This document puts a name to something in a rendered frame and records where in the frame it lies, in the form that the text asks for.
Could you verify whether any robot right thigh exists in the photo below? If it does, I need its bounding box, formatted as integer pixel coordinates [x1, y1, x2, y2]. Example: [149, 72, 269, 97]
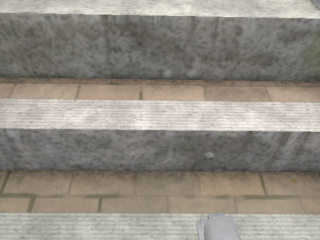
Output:
[196, 212, 241, 240]

